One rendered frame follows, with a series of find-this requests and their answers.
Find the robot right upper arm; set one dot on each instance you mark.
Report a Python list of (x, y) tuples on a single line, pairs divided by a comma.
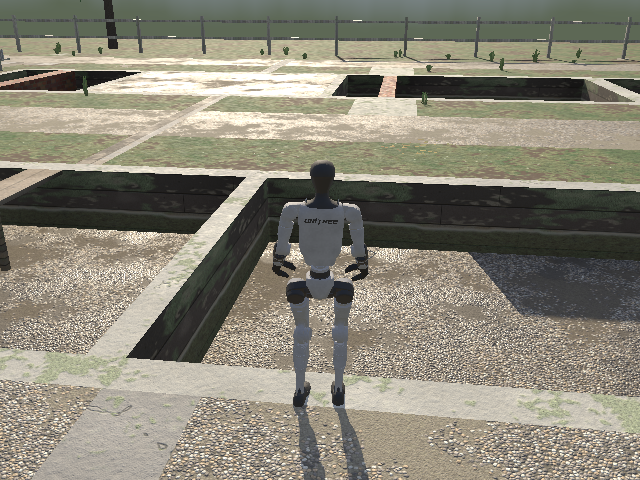
[(352, 214)]

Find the robot left upper arm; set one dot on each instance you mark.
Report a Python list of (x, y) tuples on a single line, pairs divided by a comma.
[(289, 212)]

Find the left robot forearm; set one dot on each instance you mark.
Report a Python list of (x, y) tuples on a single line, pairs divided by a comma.
[(278, 260)]

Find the robot left hand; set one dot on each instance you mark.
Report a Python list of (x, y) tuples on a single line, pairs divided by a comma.
[(279, 272)]

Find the right robot thigh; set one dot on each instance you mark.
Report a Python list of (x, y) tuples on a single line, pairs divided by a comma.
[(343, 296)]

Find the robot right hand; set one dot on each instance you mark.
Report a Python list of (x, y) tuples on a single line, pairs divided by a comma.
[(362, 275)]

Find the right robot forearm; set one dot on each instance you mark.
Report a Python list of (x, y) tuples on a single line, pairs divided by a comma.
[(362, 262)]

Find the left robot shin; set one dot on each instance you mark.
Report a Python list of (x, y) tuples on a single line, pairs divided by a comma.
[(300, 359)]

